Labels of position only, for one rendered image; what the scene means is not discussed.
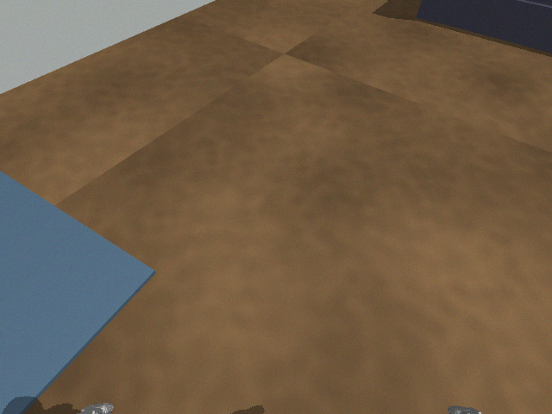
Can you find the sofa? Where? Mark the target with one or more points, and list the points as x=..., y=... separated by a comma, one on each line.
x=524, y=22

